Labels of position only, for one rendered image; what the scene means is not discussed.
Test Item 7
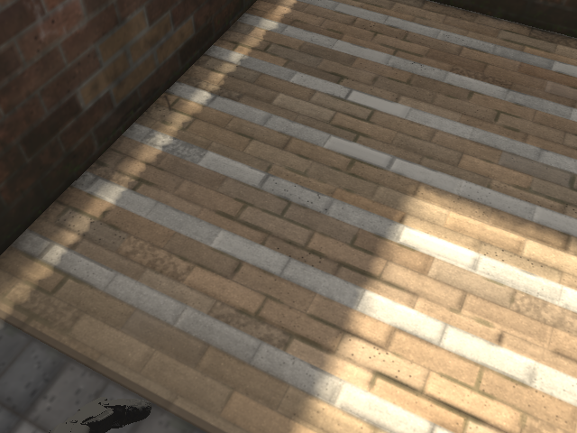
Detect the left robot hand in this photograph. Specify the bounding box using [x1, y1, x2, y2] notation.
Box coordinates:
[48, 397, 151, 433]

